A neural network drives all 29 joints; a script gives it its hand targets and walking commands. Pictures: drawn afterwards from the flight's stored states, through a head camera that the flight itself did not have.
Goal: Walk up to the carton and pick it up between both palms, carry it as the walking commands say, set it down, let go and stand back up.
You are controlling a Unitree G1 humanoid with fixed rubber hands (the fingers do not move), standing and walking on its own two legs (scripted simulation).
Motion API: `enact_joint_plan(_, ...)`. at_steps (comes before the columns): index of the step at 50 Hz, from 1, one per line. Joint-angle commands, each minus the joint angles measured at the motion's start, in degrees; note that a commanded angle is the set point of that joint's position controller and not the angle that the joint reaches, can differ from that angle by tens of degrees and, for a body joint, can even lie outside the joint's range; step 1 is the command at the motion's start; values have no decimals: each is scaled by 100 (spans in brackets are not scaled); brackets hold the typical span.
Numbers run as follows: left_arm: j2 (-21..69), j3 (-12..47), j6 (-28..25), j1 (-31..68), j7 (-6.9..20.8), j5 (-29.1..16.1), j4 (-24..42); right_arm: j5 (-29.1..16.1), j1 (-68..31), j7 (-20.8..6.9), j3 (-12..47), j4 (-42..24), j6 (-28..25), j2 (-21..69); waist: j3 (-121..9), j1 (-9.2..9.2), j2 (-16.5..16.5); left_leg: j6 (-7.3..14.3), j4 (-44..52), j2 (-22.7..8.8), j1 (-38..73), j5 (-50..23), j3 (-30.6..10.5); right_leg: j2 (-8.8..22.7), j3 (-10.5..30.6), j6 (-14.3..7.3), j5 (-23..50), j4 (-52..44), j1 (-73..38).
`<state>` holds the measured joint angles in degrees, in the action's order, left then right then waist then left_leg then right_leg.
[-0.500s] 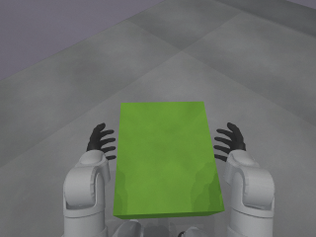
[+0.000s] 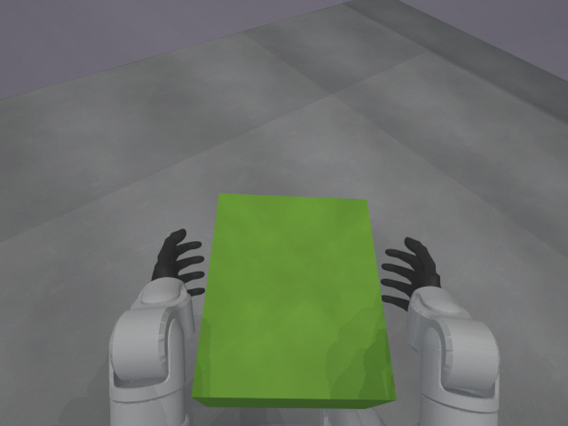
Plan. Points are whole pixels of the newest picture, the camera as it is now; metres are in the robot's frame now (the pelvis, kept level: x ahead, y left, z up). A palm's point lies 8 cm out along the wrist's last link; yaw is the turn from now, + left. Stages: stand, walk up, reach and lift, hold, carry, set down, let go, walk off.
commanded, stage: carry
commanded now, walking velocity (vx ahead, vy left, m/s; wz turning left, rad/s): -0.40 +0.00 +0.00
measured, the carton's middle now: (290, 298) +0.31 +0.01 -0.03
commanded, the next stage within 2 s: none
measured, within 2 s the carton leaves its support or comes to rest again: neither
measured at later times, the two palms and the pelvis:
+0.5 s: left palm out of the picture -0.03 +0.20 +0.09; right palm out of the picture -0.05 -0.11 +0.09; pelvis -0.29 +0.04 -0.01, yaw -1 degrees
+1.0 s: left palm out of the picture -0.34 +0.22 +0.06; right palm out of the picture -0.37 -0.09 +0.05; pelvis -0.62 +0.07 -0.02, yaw -2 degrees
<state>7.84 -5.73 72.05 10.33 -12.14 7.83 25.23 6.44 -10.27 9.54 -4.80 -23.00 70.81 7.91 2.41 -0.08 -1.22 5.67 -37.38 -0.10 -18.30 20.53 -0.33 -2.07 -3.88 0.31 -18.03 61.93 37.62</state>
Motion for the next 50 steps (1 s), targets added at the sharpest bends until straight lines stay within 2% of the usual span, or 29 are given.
enact_joint_plan(1,6093,4417,-323,3025,1354,-2871,1044,-2304,-2060,-1362,3243,-896,-320,5472,-2818,-118,-974,-189,695,-1581,2551,-7146,-1124,-169,430,225,-815,78,417)
enact_joint_plan(5,6074,4398,-329,2692,1269,-2750,972,-2395,-2186,-1336,3303,-1271,-396,5375,-3370,-89,-1098,-758,779,-1550,3243,-7665,-1325,-312,394,272,-907,-582,103)
enact_joint_plan(8,6177,4405,-338,2497,1250,-2695,907,-2460,-2344,-1353,3348,-1581,-466,5405,-3651,-43,-1272,-1144,1119,-1464,3293,-7125,-1287,-352,301,258,-968,-1107,-369)
enact_joint_plan(11,6219,4430,-356,2334,1249,-2648,882,-2463,-2416,-1376,3395,-1734,-512,5450,-3745,34,-1448,-1644,1847,-1238,2779,-5413,-1060,-381,-20,162,-974,-1852,-1196)
enact_joint_plan(14,6144,4399,-355,2108,1283,-2567,726,-2357,-2331,-1388,3441,-1605,-502,5461,-3580,156,-1618,-2381,2644,-748,1818,-2437,-607,-403,-443,-183,-703,-3348,-2414)
enact_joint_plan(15,6138,4386,-351,2152,1304,-2561,694,-2316,-2262,-1385,3466,-1522,-494,5463,-3517,170,-1148,-2496,2004,-442,1514,-1112,-346,-108,-233,-482,-294,-3921,-2670)
enact_joint_plan(16,6171,4379,-350,2260,1334,-2588,724,-2310,-2190,-1384,3487,-1479,-491,5444,-3553,149,68,-2316,408,-103,1278,-216,-69,664,629,-809,-9,-4476,-2552)
enact_joint_plan(17,6245,4361,-333,2304,1373,-2591,777,-2321,-2130,-1383,3496,-1455,-472,5442,-3539,110,1427,-1680,-1969,-15,1103,338,-169,1993,2065,-1297,-136,-4501,-1679)
enact_joint_plan(18,6270,4294,-256,2119,1429,-2536,722,-2336,-2429,-1388,3501,-1536,-427,5381,-2721,194,1591,-1350,-3827,-6,376,987,-312,2727,2291,-1678,-371,-4813,-588)
enact_joint_plan(19,6165,4218,-164,2115,1473,-2549,552,-2324,-2575,-1384,3478,-1429,-356,5389,-1990,113,1293,-1014,-4772,-96,-125,1201,-526,2879,2000,-1676,-696,-5037,99)
enact_joint_plan(21,6322,4104,-99,2384,1538,-2568,371,-2301,-2791,-1366,3378,-1297,-341,5588,-1954,-139,766,-698,-4283,-234,168,611,-522,2227,810,-945,-900,-4367,427)
enact_joint_plan(22,6314,4051,-37,2404,1528,-2560,280,-2334,-2941,-1372,3351,-1335,-296,5486,-1818,-218,771,-576,-3052,-456,138,554,-537,2013,692,-753,-829,-4011,327)
enact_joint_plan(24,6072,3868,35,2292,1481,-2429,228,-2493,-3278,-1403,3472,-1355,-166,5256,-1571,-161,522,-433,-802,-611,-250,461,-415,1456,678,-672,-150,-3303,-547)
enact_joint_plan(26,5716,3575,78,1994,1452,-2277,53,-2413,-2963,-1348,3545,-930,-34,5258,-1655,-108,497,-545,731,-247,-186,-365,-150,1085,332,-555,769,-2807,-1389)
enact_joint_plan(27,5564,3480,108,1799,1423,-2219,-186,-2424,-2939,-1321,3533,-822,16,5159,-1546,-50,56,-685,1176,-677,-152,-1821,-723,934,216,-361,411,-2447,-1407)
enact_joint_plan(28,5468,3343,141,1608,1404,-2158,-416,-2436,-2972,-1298,3526,-743,82,5045,-1478,24,-934,-536,1186,-1519,16,-3888,-1680,634,89,-168,-351,-1885,-879)
enact_joint_plan(29,5380,3228,169,1562,1394,-2083,-666,-2382,-2818,-1293,3458,-543,138,5042,-1416,-27,-1529,-121,1483,-2129,-26,-4549,-2271,341,101,7,-1479,-913,-436)
enact_joint_plan(30,5352,3106,159,1535,1392,-1984,-886,-2306,-2586,-1289,3415,-301,171,5111,-1287,-15,-1242,141,1469,-2313,-432,-4667,-1988,433,213,113,-1676,155,-499)
enact_joint_plan(31,5452,3145,108,1610,1406,-2005,-796,-2343,-2665,-1319,3466,-411,122,5194,-1378,-33,-1119,191,1341,-2234,-455,-4670,-1870,319,323,137,-1621,585,-434)
enact_joint_plan(34,6091,3543,-52,2442,1509,-2370,-355,-2449,-3160,-1430,3554,-847,-4,5615,-1598,-12,-811,21,1832,-1585,-1025,-1131,-1410,223,544,101,-904,1234,-710)
enact_joint_plan(36,6355,3806,-162,2835,1531,-2593,-54,-2494,-3260,-1449,3451,-940,-124,5674,-1815,9,-1141,-22,2180,-1377,-1031,239,-1145,138,304,-15,-709,951,-841)
enact_joint_plan(41,6299,4094,-257,2762,1484,-2716,373,-2409,-2941,-1374,3438,-1089,-238,5633,-2606,22,-1453,-266,2736,-1498,-118,498,-1439,-60,-119,-117,-982,-1407,-1678)
enact_joint_plan(43,6190,4042,-261,2487,1486,-2678,307,-2364,-2818,-1330,3539,-1161,-247,5582,-2855,96,-1718,-671,2815,-1292,-24,499,-1185,-102,-239,-285,-1183,-3004,-2544)
enact_joint_plan(44,6181,3976,-271,2290,1501,-2643,246,-2331,-2793,-1311,3616,-1178,-255,5561,-2971,194,-1554,-1004,2531,-943,-270,488,-831,30,15,-447,-1135,-3767,-3173)
enact_joint_plan(45,6114,3907,-292,2204,1522,-2625,288,-2332,-2764,-1296,3699,-1223,-269,5569,-2870,262,-347,-1215,1547,-371,-888,698,-390,910,1461,-718,-1857,-4865,-3410)
enact_joint_plan(46,6131,3886,-322,2336,1556,-2652,399,-2323,-2708,-1283,3806,-1310,-280,5589,-2731,131,1905,-1026,-1089,154,-1315,1149,92,2557,3592,-1322,-1505,-4903,-2553)
enact_joint_plan(47,6249,3837,-331,2256,1597,-2625,442,-2405,-3187,-1308,3885,-1565,-292,5677,-1942,131,2098,-1001,-2588,64,-1694,1163,144,3027,3120,-1761,-461,-4932,-1394)
enact_joint_plan(48,6377,3818,-374,2317,1642,-2641,467,-2481,-3482,-1306,3963,-1819,-334,5798,-2030,82,1590,-917,-3451,-373,-1421,806,-483,2861,2352,-1747,36,-4621,-994)
enact_joint_plan(50,6491,3939,-397,2738,1682,-2804,811,-2578,-3457,-1359,3970,-1631,-394,6094,-1943,-35,363,-870,-4506,-34,-1331,200,58,2064,1385,-1270,-166,-4593,-761)
